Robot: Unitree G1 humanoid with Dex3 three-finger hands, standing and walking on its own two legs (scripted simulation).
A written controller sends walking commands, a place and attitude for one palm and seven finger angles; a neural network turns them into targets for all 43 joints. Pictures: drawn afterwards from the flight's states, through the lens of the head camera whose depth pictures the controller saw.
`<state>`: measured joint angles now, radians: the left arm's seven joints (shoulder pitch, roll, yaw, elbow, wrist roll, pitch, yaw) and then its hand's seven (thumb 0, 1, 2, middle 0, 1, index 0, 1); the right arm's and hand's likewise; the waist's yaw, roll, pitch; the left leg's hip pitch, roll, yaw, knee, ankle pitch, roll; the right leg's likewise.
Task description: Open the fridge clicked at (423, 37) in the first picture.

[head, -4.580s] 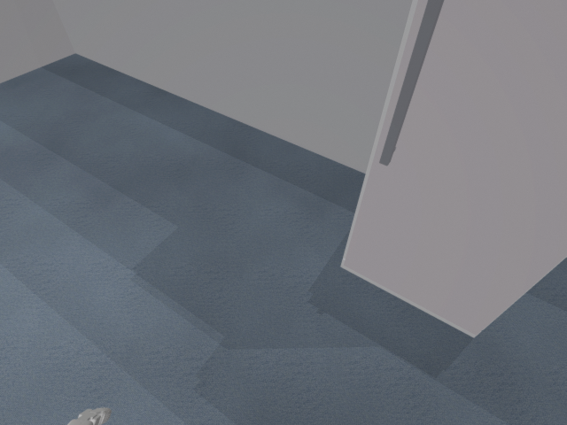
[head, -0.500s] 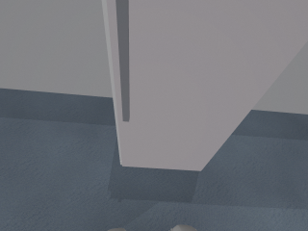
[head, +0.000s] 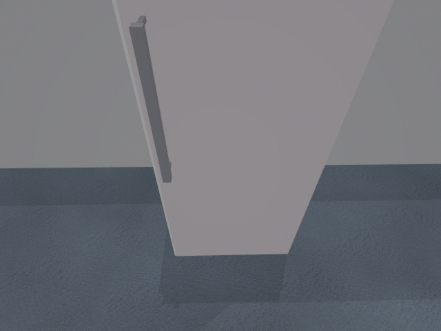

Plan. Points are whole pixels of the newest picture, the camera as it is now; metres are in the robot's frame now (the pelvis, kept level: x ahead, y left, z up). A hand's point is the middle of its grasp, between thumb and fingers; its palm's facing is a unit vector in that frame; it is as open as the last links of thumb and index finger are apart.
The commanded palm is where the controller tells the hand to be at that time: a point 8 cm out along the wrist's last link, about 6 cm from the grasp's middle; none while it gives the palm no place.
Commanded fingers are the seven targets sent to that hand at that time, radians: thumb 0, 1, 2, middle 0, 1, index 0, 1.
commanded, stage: come to a stop and stand still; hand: left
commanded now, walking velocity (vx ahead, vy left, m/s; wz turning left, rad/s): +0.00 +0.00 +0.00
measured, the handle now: (157, 114) +0.54 +0.17 +0.12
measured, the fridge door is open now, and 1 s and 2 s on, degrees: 0 0 0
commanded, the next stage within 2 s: look again from close up in 0.76 s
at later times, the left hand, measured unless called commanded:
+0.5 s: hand out of the picture +0.01 +0.19 -0.19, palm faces +0.06 -0.98 -0.19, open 7.4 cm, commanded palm none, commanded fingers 0.00 0.90 0.90 -0.20 -0.30 -0.20 -0.30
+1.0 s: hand out of the picture +0.03 +0.23 -0.18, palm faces +0.01 -0.97 -0.24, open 7.4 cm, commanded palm none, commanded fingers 0.00 0.90 0.90 -0.20 -0.30 -0.20 -0.30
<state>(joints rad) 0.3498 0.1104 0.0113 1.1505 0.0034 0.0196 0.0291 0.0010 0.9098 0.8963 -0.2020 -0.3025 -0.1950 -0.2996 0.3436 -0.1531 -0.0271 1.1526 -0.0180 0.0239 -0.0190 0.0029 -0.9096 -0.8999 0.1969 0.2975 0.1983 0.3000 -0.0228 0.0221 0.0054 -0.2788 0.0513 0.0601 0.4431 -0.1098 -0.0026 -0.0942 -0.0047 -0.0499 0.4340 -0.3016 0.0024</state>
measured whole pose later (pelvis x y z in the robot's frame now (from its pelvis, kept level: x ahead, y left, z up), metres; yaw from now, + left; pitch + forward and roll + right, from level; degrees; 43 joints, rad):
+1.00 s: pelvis +0.02 +0.03 +0.00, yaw -1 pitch -1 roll +0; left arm 0.29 0.25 0.01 1.05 0.02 0.00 0.02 0.00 0.91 0.90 -0.20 -0.30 -0.20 -0.30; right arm 0.16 -0.23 0.00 1.04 -0.01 -0.02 0.00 0.01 -0.90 -0.90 0.20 0.30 0.20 0.30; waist 0.02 -0.03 0.02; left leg -0.31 0.01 0.08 0.50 -0.18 0.04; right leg -0.12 -0.05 -0.02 0.47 -0.34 0.04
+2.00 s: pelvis -0.01 -0.01 -0.05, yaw +0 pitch +8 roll +0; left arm 0.31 0.25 0.27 0.23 -0.32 -0.49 -0.38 0.00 0.72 0.82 -0.22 -0.42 -0.21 -0.42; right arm 0.17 -0.23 -0.04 0.61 0.03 -0.23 -0.03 0.01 -0.90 -0.90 0.20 0.30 0.20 0.30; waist 0.00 0.00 -0.10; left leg -0.74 0.06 0.03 0.90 -0.30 -0.02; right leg -0.57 -0.02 -0.06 0.96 -0.53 -0.02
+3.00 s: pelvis -0.01 +0.01 -0.01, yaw +2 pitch -2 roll -2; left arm 0.04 0.41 0.40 0.01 -0.37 0.06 -0.38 -0.01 -0.42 0.33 -0.30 -1.15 -0.29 -1.15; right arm 0.22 -0.23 0.09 0.60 0.07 -0.26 -0.12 0.01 -0.90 -0.90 0.20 0.30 0.20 0.30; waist 0.07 0.04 -0.02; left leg -0.37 0.03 0.02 0.57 -0.17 0.02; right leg -0.16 -0.02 -0.08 0.54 -0.34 0.02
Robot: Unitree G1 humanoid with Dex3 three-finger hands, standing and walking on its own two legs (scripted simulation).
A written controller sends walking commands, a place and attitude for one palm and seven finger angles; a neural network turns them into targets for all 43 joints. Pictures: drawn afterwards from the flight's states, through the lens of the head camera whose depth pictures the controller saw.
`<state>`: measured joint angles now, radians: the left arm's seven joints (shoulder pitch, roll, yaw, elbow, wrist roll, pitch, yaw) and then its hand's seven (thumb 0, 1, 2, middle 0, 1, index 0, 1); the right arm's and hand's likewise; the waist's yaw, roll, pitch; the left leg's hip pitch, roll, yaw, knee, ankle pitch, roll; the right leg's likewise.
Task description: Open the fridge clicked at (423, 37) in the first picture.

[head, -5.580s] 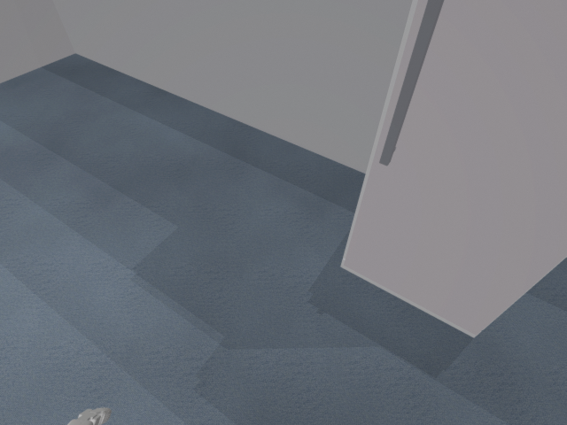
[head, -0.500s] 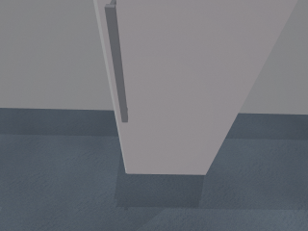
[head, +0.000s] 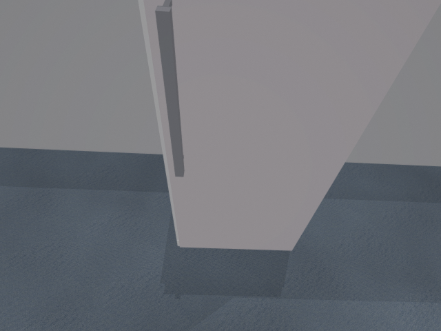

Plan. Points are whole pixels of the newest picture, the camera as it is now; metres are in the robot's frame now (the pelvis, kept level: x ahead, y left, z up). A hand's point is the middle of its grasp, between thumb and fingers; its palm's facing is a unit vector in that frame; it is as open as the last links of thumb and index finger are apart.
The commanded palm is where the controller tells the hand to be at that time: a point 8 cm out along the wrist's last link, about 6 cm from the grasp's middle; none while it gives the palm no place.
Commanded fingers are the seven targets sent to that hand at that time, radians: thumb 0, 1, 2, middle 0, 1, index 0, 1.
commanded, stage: look again from close up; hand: left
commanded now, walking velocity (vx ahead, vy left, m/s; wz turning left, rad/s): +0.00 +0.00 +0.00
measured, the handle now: (175, 106) +0.53 +0.15 +0.12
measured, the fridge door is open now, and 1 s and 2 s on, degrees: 0 0 0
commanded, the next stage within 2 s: raise the hand to about handle height in 0.58 s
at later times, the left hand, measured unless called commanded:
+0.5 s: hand out of the picture +0.03 +0.20 -0.17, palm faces -0.01 -0.97 -0.25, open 7.4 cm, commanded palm none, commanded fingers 0.00 0.90 0.90 -0.20 -0.30 -0.20 -0.30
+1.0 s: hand (124, 287) +0.19 +0.18 +0.00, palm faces +0.04 -1.00 -0.05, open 8.1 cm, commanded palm +0.14 +0.25 -0.01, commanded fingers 0.00 0.50 0.73 -0.23 -0.56 -0.23 -0.56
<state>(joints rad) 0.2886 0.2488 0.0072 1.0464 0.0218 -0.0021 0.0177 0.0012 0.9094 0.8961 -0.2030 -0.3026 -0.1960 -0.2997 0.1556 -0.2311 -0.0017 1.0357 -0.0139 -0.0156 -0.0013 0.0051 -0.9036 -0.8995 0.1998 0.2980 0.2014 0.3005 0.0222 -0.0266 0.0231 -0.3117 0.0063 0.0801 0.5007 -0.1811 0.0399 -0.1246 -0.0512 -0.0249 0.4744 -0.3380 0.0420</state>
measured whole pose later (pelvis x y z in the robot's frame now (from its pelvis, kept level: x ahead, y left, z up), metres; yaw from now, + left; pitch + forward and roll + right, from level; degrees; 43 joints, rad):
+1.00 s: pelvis -0.03 -0.04 -0.05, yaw +1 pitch +8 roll +0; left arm 0.31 0.25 0.27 0.23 -0.32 -0.49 -0.38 0.00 0.72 0.82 -0.22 -0.42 -0.21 -0.42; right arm 0.17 -0.23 -0.04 0.61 0.03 -0.23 -0.03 0.01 -0.90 -0.90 0.20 0.30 0.20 0.30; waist 0.00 0.00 -0.10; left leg -0.74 0.06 0.03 0.90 -0.30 -0.02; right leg -0.57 -0.02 -0.06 0.96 -0.53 -0.02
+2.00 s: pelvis -0.03 -0.01 -0.01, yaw +3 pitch -2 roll -2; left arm 0.04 0.41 0.40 0.01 -0.37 0.06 -0.38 -0.01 -0.42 0.33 -0.30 -1.15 -0.29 -1.15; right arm 0.22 -0.23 0.09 0.60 0.07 -0.26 -0.12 0.01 -0.90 -0.90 0.20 0.30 0.20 0.30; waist 0.07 0.04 -0.02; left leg -0.37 0.03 0.02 0.57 -0.17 0.02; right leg -0.16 -0.02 -0.08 0.54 -0.34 0.02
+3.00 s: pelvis +0.00 -0.04 +0.00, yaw +2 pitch -2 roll -1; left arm -0.16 0.47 0.46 0.13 -0.36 0.24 -0.42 -0.02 -0.50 0.30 -0.31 -1.20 -0.30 -1.20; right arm 0.21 -0.26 0.08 0.60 0.10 -0.18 -0.12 0.01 -0.90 -0.90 0.20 0.30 0.20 0.30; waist 0.07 0.06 -0.03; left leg -0.30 0.04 0.01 0.50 -0.17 -0.01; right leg -0.09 -0.01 -0.08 0.48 -0.35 -0.01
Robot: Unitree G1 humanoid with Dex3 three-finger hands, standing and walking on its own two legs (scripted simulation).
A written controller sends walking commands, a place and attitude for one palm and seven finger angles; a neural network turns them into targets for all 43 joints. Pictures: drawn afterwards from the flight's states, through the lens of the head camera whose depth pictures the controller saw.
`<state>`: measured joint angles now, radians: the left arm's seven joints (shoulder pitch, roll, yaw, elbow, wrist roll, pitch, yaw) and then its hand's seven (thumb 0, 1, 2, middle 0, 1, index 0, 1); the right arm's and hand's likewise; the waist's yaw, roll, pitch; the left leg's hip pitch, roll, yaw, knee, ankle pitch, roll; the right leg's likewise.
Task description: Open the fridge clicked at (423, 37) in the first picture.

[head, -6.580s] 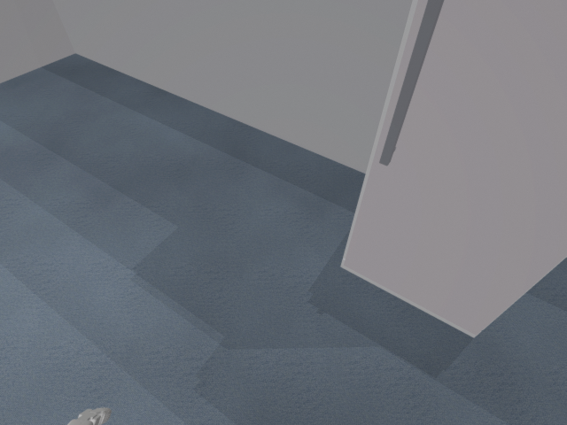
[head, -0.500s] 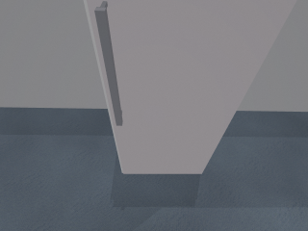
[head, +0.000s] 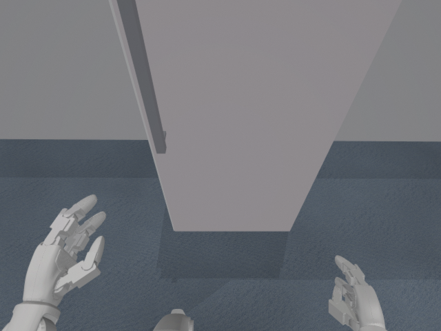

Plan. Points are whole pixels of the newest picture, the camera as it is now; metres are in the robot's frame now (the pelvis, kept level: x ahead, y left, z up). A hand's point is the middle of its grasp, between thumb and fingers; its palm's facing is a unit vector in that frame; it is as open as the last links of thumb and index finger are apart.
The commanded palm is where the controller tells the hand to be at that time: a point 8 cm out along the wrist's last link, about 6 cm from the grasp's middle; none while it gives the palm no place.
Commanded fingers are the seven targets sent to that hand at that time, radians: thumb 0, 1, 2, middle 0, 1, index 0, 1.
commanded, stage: raise the hand to about handle height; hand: left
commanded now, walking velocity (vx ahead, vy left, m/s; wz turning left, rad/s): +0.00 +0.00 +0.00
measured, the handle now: (147, 74) +0.56 +0.18 +0.17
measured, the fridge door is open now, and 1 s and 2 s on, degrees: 0 0 0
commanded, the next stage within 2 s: move the hooked fingers beside the handle in 1.78 s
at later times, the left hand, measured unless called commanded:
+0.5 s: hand (45, 237) +0.23 +0.27 +0.11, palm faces +0.07 -1.00 -0.04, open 11.0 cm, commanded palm +0.20 +0.31 +0.12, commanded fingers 0.00 -0.08 0.48 -0.27 -0.93 -0.27 -0.93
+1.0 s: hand out of the picture +0.24 +0.30 +0.19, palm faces +0.11 -0.99 -0.05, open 13.7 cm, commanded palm +0.21 +0.34 +0.21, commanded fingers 0.00 -0.50 0.30 -0.30 -1.20 -0.30 -1.20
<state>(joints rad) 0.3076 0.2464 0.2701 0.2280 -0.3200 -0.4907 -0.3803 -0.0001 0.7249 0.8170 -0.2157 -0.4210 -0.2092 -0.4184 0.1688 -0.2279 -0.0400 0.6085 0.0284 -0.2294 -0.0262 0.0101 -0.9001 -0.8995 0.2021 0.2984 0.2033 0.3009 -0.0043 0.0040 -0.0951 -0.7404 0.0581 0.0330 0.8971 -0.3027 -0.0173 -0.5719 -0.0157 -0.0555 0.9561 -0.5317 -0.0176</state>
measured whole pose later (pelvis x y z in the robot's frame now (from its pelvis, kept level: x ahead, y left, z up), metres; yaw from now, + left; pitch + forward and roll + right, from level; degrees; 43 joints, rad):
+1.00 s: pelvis +0.00 +0.03 +0.04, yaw +2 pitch -2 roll -2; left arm 0.04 0.41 0.40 0.01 -0.37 0.06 -0.38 -0.01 -0.42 0.33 -0.30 -1.15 -0.29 -1.15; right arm 0.22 -0.23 0.09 0.60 0.07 -0.26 -0.12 0.01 -0.90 -0.90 0.20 0.30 0.20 0.30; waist 0.07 0.04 -0.02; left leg -0.37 0.03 0.02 0.57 -0.17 0.02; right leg -0.16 -0.02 -0.08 0.54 -0.34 0.02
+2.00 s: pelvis +0.02 +0.00 +0.05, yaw +2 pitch -2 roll -1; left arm -0.16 0.47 0.46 0.13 -0.36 0.24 -0.42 -0.02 -0.50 0.30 -0.31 -1.20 -0.30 -1.20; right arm 0.21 -0.26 0.08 0.60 0.10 -0.18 -0.12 0.01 -0.90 -0.90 0.20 0.30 0.20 0.30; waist 0.07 0.06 -0.03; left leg -0.30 0.04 0.01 0.50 -0.17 -0.01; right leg -0.09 -0.01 -0.08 0.48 -0.35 -0.01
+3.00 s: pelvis +0.02 +0.01 +0.05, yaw +0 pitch +2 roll -1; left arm -0.61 0.47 0.36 0.65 -0.23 0.12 -0.30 -0.02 -0.50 0.30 -0.30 -1.20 -0.30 -1.20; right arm 0.28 -0.27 0.04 0.65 0.08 -0.09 -0.11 0.01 -0.90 -0.90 0.20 0.30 0.20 0.30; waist -0.02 0.04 -0.04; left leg -0.39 0.05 0.03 0.53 -0.17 0.00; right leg -0.19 0.00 -0.06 0.51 -0.34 0.00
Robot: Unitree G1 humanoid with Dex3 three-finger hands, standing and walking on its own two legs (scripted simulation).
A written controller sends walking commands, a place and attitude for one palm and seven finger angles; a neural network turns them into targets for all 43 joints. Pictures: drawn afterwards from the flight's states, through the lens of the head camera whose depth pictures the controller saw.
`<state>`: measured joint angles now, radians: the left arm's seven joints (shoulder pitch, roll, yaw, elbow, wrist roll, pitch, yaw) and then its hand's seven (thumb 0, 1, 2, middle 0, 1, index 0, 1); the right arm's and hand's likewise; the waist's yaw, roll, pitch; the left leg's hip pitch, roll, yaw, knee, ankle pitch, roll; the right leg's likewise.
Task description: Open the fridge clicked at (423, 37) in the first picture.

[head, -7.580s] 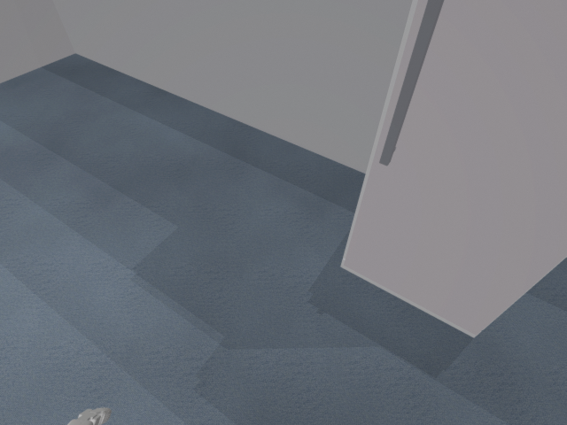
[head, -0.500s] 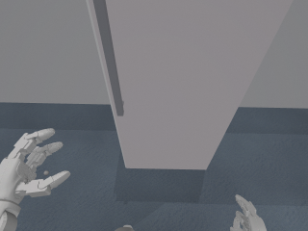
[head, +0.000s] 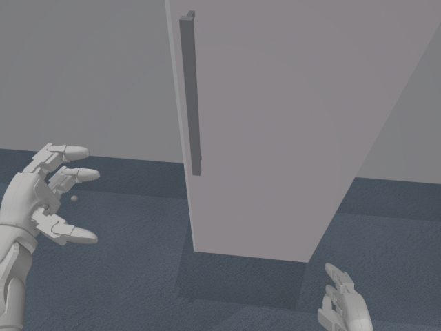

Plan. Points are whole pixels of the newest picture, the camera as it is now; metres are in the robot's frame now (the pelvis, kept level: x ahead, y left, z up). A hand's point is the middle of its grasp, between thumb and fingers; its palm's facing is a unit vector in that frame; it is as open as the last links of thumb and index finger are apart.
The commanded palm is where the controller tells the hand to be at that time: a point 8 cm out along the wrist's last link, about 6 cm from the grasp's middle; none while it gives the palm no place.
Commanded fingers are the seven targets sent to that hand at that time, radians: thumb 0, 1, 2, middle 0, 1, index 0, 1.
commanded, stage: raise the hand to about handle height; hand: left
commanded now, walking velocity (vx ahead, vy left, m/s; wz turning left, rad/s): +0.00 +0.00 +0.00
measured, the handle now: (194, 107) +0.56 +0.14 +0.13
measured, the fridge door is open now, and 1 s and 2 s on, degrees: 0 0 0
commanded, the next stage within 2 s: move the hooked fingers beside the handle in 0.78 s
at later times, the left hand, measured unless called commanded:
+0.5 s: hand (77, 163) +0.28 +0.26 +0.20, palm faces +0.06 -1.00 -0.06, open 14.0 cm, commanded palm +0.25 +0.30 +0.21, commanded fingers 0.00 -0.50 0.30 -0.30 -1.20 -0.30 -1.20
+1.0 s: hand (90, 153) +0.31 +0.25 +0.20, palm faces +0.08 -1.00 -0.04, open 14.0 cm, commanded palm +0.28 +0.29 +0.21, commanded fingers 0.00 -0.50 0.30 -0.30 -1.20 -0.30 -1.20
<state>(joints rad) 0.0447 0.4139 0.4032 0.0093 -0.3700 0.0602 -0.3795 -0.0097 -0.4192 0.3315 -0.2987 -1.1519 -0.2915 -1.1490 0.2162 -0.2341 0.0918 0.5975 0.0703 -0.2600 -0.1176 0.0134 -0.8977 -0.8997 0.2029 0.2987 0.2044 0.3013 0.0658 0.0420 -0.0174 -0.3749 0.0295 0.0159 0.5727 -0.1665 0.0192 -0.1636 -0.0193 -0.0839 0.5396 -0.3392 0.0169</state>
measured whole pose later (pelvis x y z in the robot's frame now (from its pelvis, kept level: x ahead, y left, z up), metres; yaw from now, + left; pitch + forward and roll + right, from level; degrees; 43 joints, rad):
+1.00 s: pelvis +0.02 -0.03 +0.01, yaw +0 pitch -2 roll -1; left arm -0.16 0.47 0.46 0.13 -0.36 0.24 -0.42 -0.02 -0.50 0.30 -0.31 -1.20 -0.30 -1.20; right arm 0.21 -0.26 0.08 0.60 0.10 -0.18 -0.12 0.01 -0.90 -0.90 0.20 0.30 0.20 0.30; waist 0.07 0.06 -0.03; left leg -0.30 0.04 0.01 0.50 -0.17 -0.01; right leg -0.09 -0.01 -0.08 0.48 -0.35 -0.01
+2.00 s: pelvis +0.02 -0.02 +0.00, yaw -2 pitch +2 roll -1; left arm -0.61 0.47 0.36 0.65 -0.23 0.12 -0.30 -0.02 -0.50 0.30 -0.30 -1.20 -0.30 -1.20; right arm 0.28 -0.27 0.04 0.65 0.08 -0.09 -0.11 0.01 -0.90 -0.90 0.20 0.30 0.20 0.30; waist -0.02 0.04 -0.04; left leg -0.39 0.05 0.03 0.53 -0.17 0.00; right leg -0.19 0.00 -0.06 0.51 -0.34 0.00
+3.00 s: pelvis +0.03 -0.01 +0.00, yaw -2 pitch +5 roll -1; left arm -0.80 0.47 0.35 0.88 -0.18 0.01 -0.25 -0.02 -0.50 0.30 -0.30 -1.20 -0.30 -1.20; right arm 0.32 -0.27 0.02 0.66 0.07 -0.04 -0.08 0.01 -0.90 -0.90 0.20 0.30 0.20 0.30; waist -0.05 0.03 -0.06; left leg -0.46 0.06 0.04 0.59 -0.21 0.00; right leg -0.27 0.00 -0.05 0.55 -0.37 0.00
